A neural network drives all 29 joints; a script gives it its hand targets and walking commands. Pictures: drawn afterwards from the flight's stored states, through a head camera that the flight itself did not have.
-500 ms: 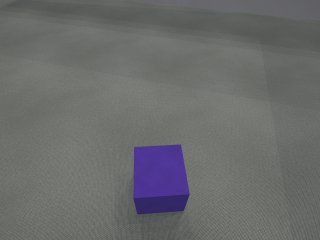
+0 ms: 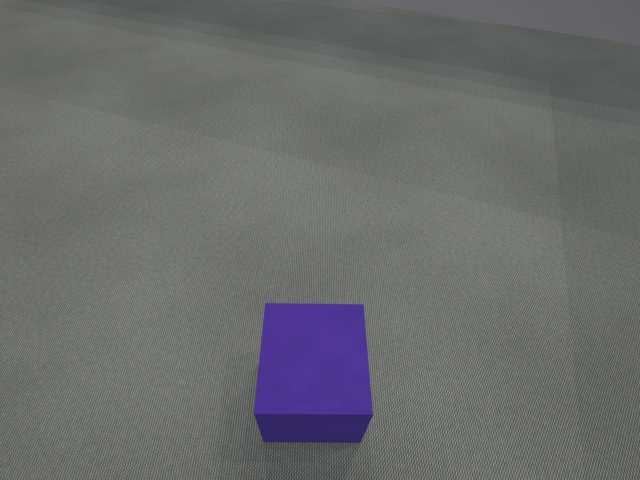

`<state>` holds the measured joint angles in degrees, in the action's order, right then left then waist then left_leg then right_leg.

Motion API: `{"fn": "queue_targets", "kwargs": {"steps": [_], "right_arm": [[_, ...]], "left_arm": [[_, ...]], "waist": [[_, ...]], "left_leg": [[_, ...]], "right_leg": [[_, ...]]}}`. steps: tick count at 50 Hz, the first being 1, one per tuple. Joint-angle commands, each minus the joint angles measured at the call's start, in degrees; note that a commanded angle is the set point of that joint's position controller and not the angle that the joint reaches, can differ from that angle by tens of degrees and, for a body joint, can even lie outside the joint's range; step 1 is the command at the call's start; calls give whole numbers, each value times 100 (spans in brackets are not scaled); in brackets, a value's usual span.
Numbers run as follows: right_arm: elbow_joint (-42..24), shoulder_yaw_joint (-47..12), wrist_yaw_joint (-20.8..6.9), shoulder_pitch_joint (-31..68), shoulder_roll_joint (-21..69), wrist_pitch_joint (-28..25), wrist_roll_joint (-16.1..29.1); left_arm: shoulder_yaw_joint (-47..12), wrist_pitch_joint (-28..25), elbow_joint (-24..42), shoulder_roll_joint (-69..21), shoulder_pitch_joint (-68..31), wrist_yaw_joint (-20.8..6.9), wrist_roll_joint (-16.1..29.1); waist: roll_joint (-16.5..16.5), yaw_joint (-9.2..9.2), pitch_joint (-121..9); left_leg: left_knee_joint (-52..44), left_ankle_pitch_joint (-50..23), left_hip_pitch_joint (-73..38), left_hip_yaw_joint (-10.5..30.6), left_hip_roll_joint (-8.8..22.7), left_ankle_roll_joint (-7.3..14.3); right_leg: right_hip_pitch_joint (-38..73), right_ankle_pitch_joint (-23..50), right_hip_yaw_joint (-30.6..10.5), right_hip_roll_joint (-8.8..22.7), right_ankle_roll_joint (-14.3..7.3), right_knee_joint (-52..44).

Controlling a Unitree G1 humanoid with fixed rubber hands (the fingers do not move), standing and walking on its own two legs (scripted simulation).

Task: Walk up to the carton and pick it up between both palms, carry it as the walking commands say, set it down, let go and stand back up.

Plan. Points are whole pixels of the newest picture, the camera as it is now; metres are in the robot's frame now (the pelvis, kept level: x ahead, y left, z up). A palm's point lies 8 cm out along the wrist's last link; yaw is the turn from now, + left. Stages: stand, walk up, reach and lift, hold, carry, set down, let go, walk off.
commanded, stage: walk up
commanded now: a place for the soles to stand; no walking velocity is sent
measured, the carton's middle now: (313, 373) +0.48 +0.01 -0.63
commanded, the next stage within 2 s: reach and lift in 1.32 s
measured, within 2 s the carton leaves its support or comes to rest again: neither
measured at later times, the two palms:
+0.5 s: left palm out of the picture +0.01 +0.24 -0.13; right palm out of the picture +0.11 -0.25 -0.12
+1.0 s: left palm out of the picture +0.00 +0.26 -0.13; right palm out of the picture +0.04 -0.24 -0.12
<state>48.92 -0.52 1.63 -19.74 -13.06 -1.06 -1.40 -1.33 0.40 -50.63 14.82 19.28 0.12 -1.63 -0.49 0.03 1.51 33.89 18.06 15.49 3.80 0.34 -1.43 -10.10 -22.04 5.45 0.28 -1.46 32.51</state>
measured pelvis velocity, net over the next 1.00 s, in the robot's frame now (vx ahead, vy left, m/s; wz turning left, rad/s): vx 0.01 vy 0.01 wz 0.02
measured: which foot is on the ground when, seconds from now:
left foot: down 0.00-1.00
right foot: down 0.00-1.00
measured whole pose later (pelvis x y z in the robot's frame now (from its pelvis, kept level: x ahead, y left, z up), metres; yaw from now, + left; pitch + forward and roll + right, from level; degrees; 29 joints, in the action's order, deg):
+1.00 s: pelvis +0.01 +0.01 +0.01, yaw +1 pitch -2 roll +0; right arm 57.0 -2.8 1.2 -15.5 -13.6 -0.4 -0.7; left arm -2.0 -0.3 -55.7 14.7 21.1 0.9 -0.7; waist -0.5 -0.3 1.5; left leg 28.5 12.9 13.9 -2.4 0.6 1.0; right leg -4.5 -19.2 2.5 0.0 -0.4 25.3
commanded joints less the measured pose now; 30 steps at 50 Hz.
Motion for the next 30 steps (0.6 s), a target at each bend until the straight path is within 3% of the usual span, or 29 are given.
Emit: {"fn": "queue_targets", "kwargs": {"steps": [1, 4, 7, 9, 11, 12, 13, 14, 16, 17, 18, 19, 21, 23, 24, 25, 26, 27, 28, 29, 30], "right_arm": [[-255, 98, 57, -204, -598, 1, 14], [-345, -5, 82, 9, -401, 7, -4], [-341, 8, 80, -45, -455, -20, -30], [-296, 74, 76, -263, -651, -32, -21], [-237, 165, 99, -580, -964, -17, -4], [-256, 190, 118, -487, -1054, 10, 15], [-283, 188, 123, -261, -1020, 45, 45], [-308, 177, 114, 20, -994, 78, 23], [-325, 125, 63, 401, -799, 101, 25], [-358, 63, 44, 478, -580, 78, 45], [-372, -1, 56, 495, -381, 78, 43], [-358, -15, 72, 519, -376, 93, 3], [-337, -36, 82, 672, -285, 78, -34], [-284, -80, 67, 622, -241, 7, -15], [-164, -86, 48, 405, -267, -24, -1], [-27, -50, 33, 183, -439, -37, 18], [34, -7, 6, -33, -716, -31, 49], [77, 22, -4, -115, -899, -8, 63], [83, 19, 16, 0, -920, 25, 91], [64, 3, 40, 230, -903, 62, 100], [50, -33, 45, 493, -837, 87, 89]], "left_arm": [[211, -46, 211, 858, 483, 26, 43], [218, 41, 185, 871, 438, 64, 66], [198, 106, 226, 845, 220, 77, 60], [183, 108, 311, 809, 85, 58, 39], [145, 120, 460, 653, -65, 29, 19], [123, 142, 503, 533, -104, 13, 28], [118, 146, 540, 491, -130, 1, 35], [113, 120, 519, 468, 11, -8, 38], [193, 14, 352, 667, 466, 11, 26], [263, -20, 256, 909, 690, 36, 51], [271, -28, 236, 983, 643, 47, 91], [243, -34, 192, 890, 665, 59, 109], [193, -25, 127, 729, 627, 97, 65], [179, -8, 120, 751, 322, 104, 68], [172, 2, 124, 805, 204, 93, 96], [145, 1, 162, 773, 162, 78, 116], [104, 0, 248, 669, 188, 67, 127], [68, 13, 245, 482, 347, 63, 128], [52, 22, 203, 411, 424, 70, 90], [48, 30, 146, 386, 536, 70, 73], [47, 14, 88, 410, 667, 63, 76]], "waist": [[-57, 98, -159], [-242, 162, 5], [-158, 54, 9], [22, -83, -196], [466, -248, -407], [733, -257, -337], [816, -170, -231], [752, -29, -139], [233, 213, 44], [-299, 283, 45], [-601, 278, 167], [-608, 275, 245], [-528, 260, 420], [-541, 71, 335], [-450, -55, 116], [-237, -129, -166], [-43, -227, -344], [376, -230, -334], [576, -202, -164], [644, -116, -25], [596, 20, 74]], "left_leg": [[195, -2437, 177, 245, 301, 452], [448, -1592, 715, -88, 36, 293], [266, -2089, 164, 45, 133, 369], [190, -2821, -566, 439, 411, 557], [-190, -2966, -1045, 1325, 1015, 989], [-496, -2623, -861, 1754, 1296, 1266], [-700, -2288, -606, 1879, 1412, 1371], [-678, -1963, -363, 1651, 1299, 1281], [-85, -1957, 361, 792, 684, 711], [572, -1655, 821, 193, 203, 387], [783, -550, 1250, -207, -25, 210], [1029, 628, 1423, -289, 10, 210], [1001, 930, 1439, -329, 101, 210], [216, -71, 600, -362, 119, 207], [-195, -1273, -138, -271, 149, 255], [-218, -2388, -844, -55, 298, 354], [-214, -2783, -1308, 317, 626, 576], [-484, -2699, -1361, 881, 1093, 927], [-784, -2389, -1075, 1222, 1392, 1189], [-955, -2036, -724, 1289, 1452, 1265], [-994, -1849, -450, 1138, 1324, 1139]], "right_leg": [[460, 3040, -672, 652, 90, -586], [763, 3636, -684, 968, -190, -588], [340, 3209, -391, 861, -140, -330], [-214, 2760, -168, 635, 47, 131], [-833, 1915, -160, 376, 271, 790], [-970, 1061, -250, 221, 354, 940], [-933, 197, -360, 172, 380, 728], [-686, 111, -439, 231, 369, 278], [361, 1750, -745, 517, 252, -592], [923, 3072, -1095, 857, 155, -877], [1049, 4169, -1442, 1292, -54, -964], [1096, 4750, -1576, 1579, -293, -974], [1104, 5032, -1346, 1559, -554, -883], [604, 4586, -910, 1252, -399, -813], [243, 4076, -741, 1104, -252, -705], [-123, 3333, -565, 837, -122, -498], [-538, 2339, -398, 541, 21, -278], [-746, 1410, -428, 391, 178, -87], [-697, 733, -463, 331, 236, 10], [-530, 457, -534, 312, 239, -135], [-316, 558, -631, 372, 207, -521]]}}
